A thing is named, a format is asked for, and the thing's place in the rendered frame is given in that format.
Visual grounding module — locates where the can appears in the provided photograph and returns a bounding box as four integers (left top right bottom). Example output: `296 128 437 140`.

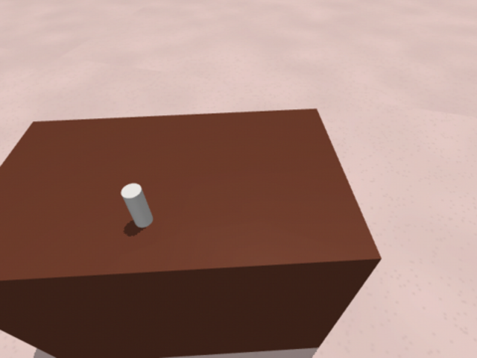
121 183 153 227

